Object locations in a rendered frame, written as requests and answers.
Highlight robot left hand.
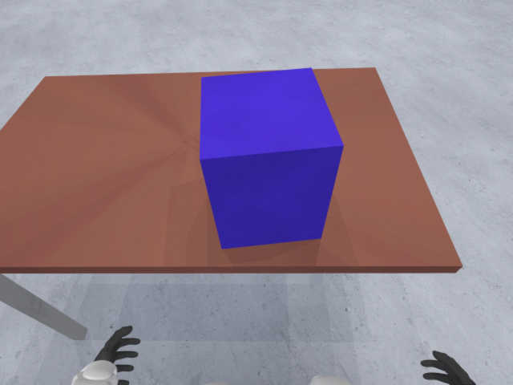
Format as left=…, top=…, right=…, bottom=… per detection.
left=94, top=326, right=140, bottom=385

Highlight carton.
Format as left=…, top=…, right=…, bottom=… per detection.
left=200, top=67, right=344, bottom=249

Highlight robot left forearm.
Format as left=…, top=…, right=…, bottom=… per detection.
left=71, top=360, right=119, bottom=385

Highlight robot right hand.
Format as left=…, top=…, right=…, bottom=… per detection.
left=421, top=351, right=476, bottom=385

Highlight table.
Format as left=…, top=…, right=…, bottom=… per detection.
left=0, top=67, right=463, bottom=340

